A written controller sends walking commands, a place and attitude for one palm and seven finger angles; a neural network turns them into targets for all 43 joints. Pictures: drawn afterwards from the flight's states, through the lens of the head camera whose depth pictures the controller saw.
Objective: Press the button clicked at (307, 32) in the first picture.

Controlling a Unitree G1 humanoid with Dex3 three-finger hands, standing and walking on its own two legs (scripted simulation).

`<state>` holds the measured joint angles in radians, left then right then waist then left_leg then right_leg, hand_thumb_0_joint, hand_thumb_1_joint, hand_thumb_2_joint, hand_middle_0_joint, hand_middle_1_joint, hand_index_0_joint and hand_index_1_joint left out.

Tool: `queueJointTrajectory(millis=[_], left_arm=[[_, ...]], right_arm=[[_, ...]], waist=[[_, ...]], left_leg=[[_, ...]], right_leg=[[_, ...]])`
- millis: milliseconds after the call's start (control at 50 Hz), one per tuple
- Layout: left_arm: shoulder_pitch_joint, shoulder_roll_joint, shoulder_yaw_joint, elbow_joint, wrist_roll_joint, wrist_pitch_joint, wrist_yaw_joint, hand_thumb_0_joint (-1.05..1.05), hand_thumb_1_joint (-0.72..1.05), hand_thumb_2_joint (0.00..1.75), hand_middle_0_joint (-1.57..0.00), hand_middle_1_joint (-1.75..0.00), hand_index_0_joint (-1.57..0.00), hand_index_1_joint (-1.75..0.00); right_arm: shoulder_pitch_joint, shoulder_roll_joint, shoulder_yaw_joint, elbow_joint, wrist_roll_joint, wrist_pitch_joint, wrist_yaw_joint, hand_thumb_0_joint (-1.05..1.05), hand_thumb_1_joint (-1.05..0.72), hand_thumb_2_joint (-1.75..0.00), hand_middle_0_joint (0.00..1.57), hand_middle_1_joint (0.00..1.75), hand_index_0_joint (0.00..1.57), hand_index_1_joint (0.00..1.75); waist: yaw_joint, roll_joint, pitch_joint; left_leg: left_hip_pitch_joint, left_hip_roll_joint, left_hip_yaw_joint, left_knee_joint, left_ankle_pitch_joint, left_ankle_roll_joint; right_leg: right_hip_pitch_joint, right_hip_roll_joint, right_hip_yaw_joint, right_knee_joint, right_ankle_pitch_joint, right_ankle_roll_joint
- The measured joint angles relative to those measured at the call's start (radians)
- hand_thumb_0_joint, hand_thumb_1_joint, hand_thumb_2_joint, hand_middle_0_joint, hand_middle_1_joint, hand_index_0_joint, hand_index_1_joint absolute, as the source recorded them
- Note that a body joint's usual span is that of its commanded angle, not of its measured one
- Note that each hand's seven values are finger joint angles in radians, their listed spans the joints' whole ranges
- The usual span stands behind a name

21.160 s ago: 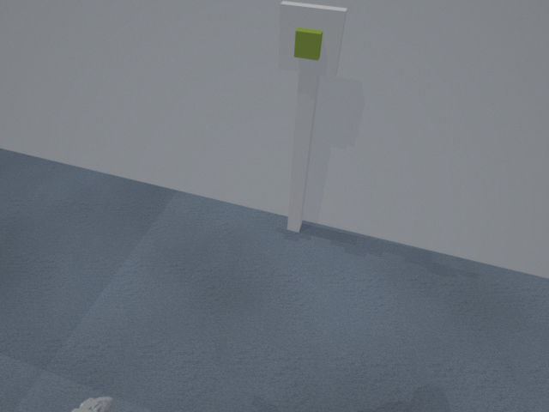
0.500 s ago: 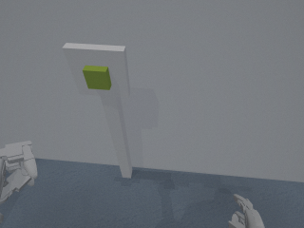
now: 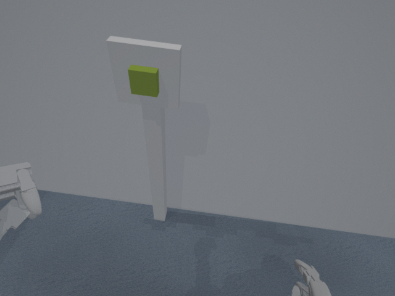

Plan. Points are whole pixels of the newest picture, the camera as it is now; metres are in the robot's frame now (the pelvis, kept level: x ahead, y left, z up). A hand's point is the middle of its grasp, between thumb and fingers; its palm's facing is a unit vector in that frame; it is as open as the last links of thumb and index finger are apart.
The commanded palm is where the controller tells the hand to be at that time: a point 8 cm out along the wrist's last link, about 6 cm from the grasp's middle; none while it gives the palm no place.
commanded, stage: step back with the hand held close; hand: left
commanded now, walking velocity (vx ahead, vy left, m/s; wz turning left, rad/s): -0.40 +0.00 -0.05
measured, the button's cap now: (144, 80) +0.60 +0.17 +0.13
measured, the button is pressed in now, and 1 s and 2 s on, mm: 0 0 0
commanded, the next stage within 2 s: stop stepping back and stand still in 0.20 s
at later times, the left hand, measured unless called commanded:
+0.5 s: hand (24, 264) +0.13 +0.22 +0.18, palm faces +0.31 -0.85 -0.43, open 3.1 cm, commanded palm +0.09 +0.26 +0.19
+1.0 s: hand out of the picture +0.12 +0.25 +0.17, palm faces +0.32 -0.84 -0.45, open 3.1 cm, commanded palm +0.08 +0.28 +0.19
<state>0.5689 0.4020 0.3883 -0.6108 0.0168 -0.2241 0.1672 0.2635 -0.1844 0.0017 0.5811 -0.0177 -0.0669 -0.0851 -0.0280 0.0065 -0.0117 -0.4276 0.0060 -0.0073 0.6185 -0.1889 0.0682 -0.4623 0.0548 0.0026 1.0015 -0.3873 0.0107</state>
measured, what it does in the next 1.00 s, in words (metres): steps on the spot: right foot, then right foot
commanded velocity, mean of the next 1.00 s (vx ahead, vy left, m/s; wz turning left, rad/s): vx -0.05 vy -0.01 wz -0.01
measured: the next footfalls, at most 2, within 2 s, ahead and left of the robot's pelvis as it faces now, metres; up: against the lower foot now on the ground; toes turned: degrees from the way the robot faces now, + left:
right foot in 0.22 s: -0.14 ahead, -0.15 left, +0.00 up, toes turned -5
right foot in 0.88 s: -0.07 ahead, -0.09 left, +0.00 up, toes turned -8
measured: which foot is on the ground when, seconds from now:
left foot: down 0.00-0.88, up 0.90-1.00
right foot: up 0.00-0.20, down 0.22-0.60, up 0.62-0.86, down 0.88-1.00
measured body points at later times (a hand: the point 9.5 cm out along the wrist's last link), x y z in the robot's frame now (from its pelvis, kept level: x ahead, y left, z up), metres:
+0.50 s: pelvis -0.07 -0.01 -0.01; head -0.11 +0.01 +0.44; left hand +0.10 +0.26 +0.20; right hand +0.05 -0.29 -0.07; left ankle +0.06 +0.07 -0.72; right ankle -0.18 -0.14 -0.73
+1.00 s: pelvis -0.08 +0.02 +0.01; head -0.11 +0.03 +0.46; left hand +0.10 +0.30 +0.20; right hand +0.05 -0.22 -0.08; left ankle -0.02 +0.12 -0.70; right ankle -0.12 -0.08 -0.73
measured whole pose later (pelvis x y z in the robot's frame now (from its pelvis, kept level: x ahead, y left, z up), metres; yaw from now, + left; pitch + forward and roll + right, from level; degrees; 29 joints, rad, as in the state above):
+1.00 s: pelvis -0.08 +0.02 +0.01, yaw -7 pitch +0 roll -1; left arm 0.62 0.40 0.37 -0.51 -0.04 -0.15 0.13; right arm 0.23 -0.19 0.03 0.65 -0.01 -0.06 -0.08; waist 0.02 0.01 -0.08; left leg -0.45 0.00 0.01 0.78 -0.29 -0.01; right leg -0.19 0.01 -0.09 0.48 -0.29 -0.03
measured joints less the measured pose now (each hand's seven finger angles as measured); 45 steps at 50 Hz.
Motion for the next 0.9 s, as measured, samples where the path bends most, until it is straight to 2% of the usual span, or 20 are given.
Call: queueJointTrajectory(millis=[60,120,180,220,260,300,400,460,520,540,560,600,620,680,720,760,820,860,880,900], left_arm=[[0.017,0.008,0.03,-0.01,-0.011,-0.016,0.008,0.02,0.89,0.9,-1.31,-1.5,-1.31,-1.5],[0.031,-0.002,0.027,-0.016,-0.027,-0.019,0.006,0.02,0.89,0.9,-1.3,-1.5,-1.31,-1.5],[0.018,-0.004,-0.002,-0.018,-0.04,-0.011,-0.009,0.02,0.89,0.9,-1.3,-1.5,-1.31,-1.5],[0.012,0.017,-0.006,-0.033,-0.049,-0.015,-0.022,0.02,0.89,0.9,-1.3,-1.5,-1.31,-1.5],[0.005,0.018,-0.029,-0.034,-0.054,-0.027,-0.04,0.02,0.89,0.9,-1.3,-1.5,-1.31,-1.5],[0.026,0.039,-0.032,-0.046,-0.062,-0.034,-0.05,0.02,0.89,0.9,-1.3,-1.5,-1.31,-1.5],[0.095,0.083,0.019,-0.057,-0.077,-0.035,-0.056,0.02,0.89,0.9,-1.3,-1.5,-1.31,-1.49],[0.097,0.06,0.018,-0.007,-0.078,-0.019,-0.044,0.01,0.89,0.9,-1.3,-1.5,-1.31,-1.49],[0.07,0.012,-0.007,0.055,-0.066,-0.004,-0.031,0.01,0.89,0.9,-1.31,-1.5,-1.31,-1.5],[0.055,-0.003,-0.016,0.076,-0.06,0.001,-0.028,0.01,0.89,0.9,-1.31,-1.5,-1.31,-1.5],[0.029,-0.015,-0.026,0.095,-0.054,0.007,-0.026,0.01,0.89,0.9,-1.31,-1.5,-1.31,-1.5],[-0.035,-0.039,-0.032,0.133,-0.044,0.018,-0.023,0.01,0.89,0.9,-1.31,-1.5,-1.31,-1.5],[-0.06,-0.049,-0.03,0.145,-0.042,0.025,-0.021,0.01,0.89,0.9,-1.31,-1.5,-1.31,-1.5],[-0.098,-0.048,-0.025,0.12,-0.041,0.04,-0.016,0.02,0.89,0.9,-1.31,-1.5,-1.31,-1.5],[-0.072,-0.018,-0.022,0.037,-0.041,0.034,-0.017,0.02,0.89,0.9,-1.3,-1.5,-1.31,-1.5],[-0.004,0.018,-0.01,-0.056,-0.046,0.015,-0.021,0.02,0.89,0.9,-1.3,-1.5,-1.31,-1.5],[0.106,0.059,0.007,-0.119,-0.053,-0.001,-0.028,0.02,0.89,0.9,-1.3,-1.5,-1.31,-1.5],[0.138,0.072,0.013,-0.096,-0.054,0.005,-0.03,0.02,0.89,0.9,-1.3,-1.5,-1.31,-1.5],[0.145,0.078,0.02,-0.076,-0.056,0.012,-0.03,0.01,0.89,0.9,-1.3,-1.5,-1.31,-1.5],[0.136,0.07,0.016,-0.046,-0.059,0.022,-0.033,0.01,0.89,0.9,-1.3,-1.5,-1.31,-1.5]], right_arm=[[0.01,0.022,0.007,0.02,0.0,-0.022,0.013,0.01,-0.91,-0.9,0.21,0.3,0.2,0.3],[-0.01,0.036,0.018,0.028,-0.005,-0.043,0.027,0.01,-0.91,-0.9,0.21,0.3,0.21,0.3],[-0.055,0.039,0.027,0.024,-0.009,-0.056,0.038,0.01,-0.9,-0.9,0.21,0.3,0.21,0.3],[-0.099,0.04,0.035,0.013,-0.01,-0.054,0.043,0.01,-0.9,-0.9,0.21,0.3,0.21,0.3],[-0.144,0.022,0.034,0.026,-0.011,-0.041,0.038,0.01,-0.9,-0.9,0.21,0.3,0.21,0.3],[-0.149,0.015,0.03,0.037,-0.004,-0.027,0.029,0.01,-0.9,-0.9,0.21,0.3,0.21,0.3],[-0.075,-0.004,0.013,0.033,0.021,-0.001,0.001,0.01,-0.91,-0.9,0.21,0.3,0.21,0.3],[-0.021,-0.038,-0.005,0.028,0.024,0.007,-0.011,0.01,-0.91,-0.9,0.21,0.3,0.21,0.3],[0.024,-0.075,-0.027,0.052,0.023,0.01,-0.023,0.01,-0.91,-0.9,0.21,0.3,0.2,0.3],[0.039,-0.083,-0.032,0.064,0.023,0.009,-0.026,0.01,-0.91,-0.9,0.21,0.3,0.2,0.3],[0.048,-0.085,-0.035,0.078,0.024,0.008,-0.031,0.01,-0.91,-0.9,0.2,0.29,0.2,0.3],[0.04,-0.073,-0.028,0.097,0.023,0.004,-0.037,0.01,-0.91,-0.9,0.2,0.29,0.2,0.3],[0.026,-0.063,-0.022,0.095,0.021,-0.005,-0.036,0.01,-0.91,-0.9,0.2,0.29,0.2,0.3],[-0.022,-0.01,0.001,0.066,0.007,-0.058,-0.019,0.01,-0.91,-0.9,0.2,0.29,0.2,0.3],[-0.034,0.029,0.022,0.038,0.0,-0.088,0.004,0.01,-0.91,-0.9,0.2,0.29,0.2,0.3],[-0.03,0.06,0.043,0.014,-0.004,-0.105,0.026,0.01,-0.91,-0.9,0.2,0.29,0.2,0.3],[-0.013,0.08,0.062,-0.009,-0.01,-0.095,0.042,0.01,-0.9,-0.9,0.21,0.3,0.21,0.3],[-0.011,0.077,0.062,-0.016,-0.012,-0.069,0.038,0.01,-0.9,-0.9,0.21,0.3,0.21,0.3],[-0.016,0.072,0.061,-0.021,-0.01,-0.054,0.035,0.01,-0.9,-0.9,0.21,0.3,0.21,0.3],[-0.028,0.059,0.056,-0.017,-0.007,-0.038,0.03,0.01,-0.9,-0.9,0.21,0.3,0.21,0.3]], waist=[[0.014,0.0,-0.033],[0.027,-0.01,-0.047],[0.032,-0.024,-0.033],[0.043,-0.054,-0.008],[0.045,-0.019,0.029],[0.038,-0.008,0.041],[0.007,-0.021,-0.005],[-0.003,-0.002,-0.05],[0.007,0.019,-0.092],[0.009,0.02,-0.106],[0.007,0.012,-0.111],[0.017,-0.026,-0.087],[0.02,-0.039,-0.066],[0.009,-0.058,0.015],[0.0,-0.063,0.047],[-0.005,-0.061,0.047],[-0.009,-0.038,0.007],[-0.008,-0.02,-0.021],[-0.001,-0.024,-0.032],[0.01,-0.012,-0.034]], left_leg=[[-0.008,0.021,-0.003,-0.084,0.059,-0.011],[-0.026,0.037,0.012,-0.165,0.122,-0.023],[-0.059,0.038,0.029,-0.222,0.184,-0.035],[-0.094,0.031,0.063,-0.22,0.21,-0.042],[-0.117,0.059,0.052,-0.181,0.192,-0.054],[-0.112,0.06,0.031,-0.159,0.17,-0.068],[-0.057,0.039,0.023,-0.103,0.149,-0.053],[-0.057,0.026,0.009,-0.028,0.071,-0.065],[-0.051,0.011,-0.012,0.11,-0.027,-0.078],[-0.034,0.01,-0.014,0.127,-0.055,-0.074],[-0.027,0.0,-0.012,0.125,-0.092,-0.052],[-0.018,-0.023,0.008,0.109,-0.064,-0.01],[-0.017,-0.027,0.02,0.093,-0.046,-0.003],[0.014,-0.022,0.036,-0.022,0.027,-0.009],[0.045,-0.012,0.035,-0.123,0.091,-0.009],[0.074,0.003,0.039,-0.208,0.14,-0.013],[0.1,0.013,0.044,-0.285,0.171,-0.033],[0.091,0.001,0.048,-0.278,0.14,-0.046],[0.068,-0.014,0.06,-0.24,0.093,-0.053],[0.032,-0.019,0.061,-0.166,0.024,-0.067]], right_leg=[[0.09,-0.001,-0.006,-0.04,-0.057,0.001],[0.201,-0.017,-0.019,-0.231,-0.099,-0.004],[0.307,-0.027,-0.031,-0.485,-0.027,-0.019],[0.342,-0.048,-0.019,-0.603,0.042,-0.024],[0.324,-0.021,-0.016,-0.586,0.012,-0.006],[0.319,-0.009,-0.01,-0.551,0.009,-0.004],[0.356,-0.022,-0.007,-0.483,-0.035,-0.002],[0.39,-0.029,-0.014,-0.472,-0.055,0.0],[0.411,-0.035,-0.013,-0.453,-0.08,0.011],[0.414,-0.038,-0.015,-0.447,-0.089,0.018],[0.416,-0.047,-0.022,-0.439,-0.098,0.026],[0.406,-0.075,-0.015,-0.413,-0.112,0.029],[0.382,-0.081,-0.004,-0.387,-0.103,0.016],[0.272,-0.043,0.036,-0.237,-0.129,-0.012],[0.219,-0.017,0.024,-0.204,-0.119,-0.019],[0.2,-0.005,-0.01,-0.243,-0.097,-0.021],[0.23,-0.001,-0.071,-0.376,-0.097,-0.028],[0.275,-0.005,-0.097,-0.489,-0.094,-0.041],[0.293,-0.018,-0.092,-0.553,-0.082,-0.057],[0.285,-0.024,-0.089,-0.57,0.0,-0.066]])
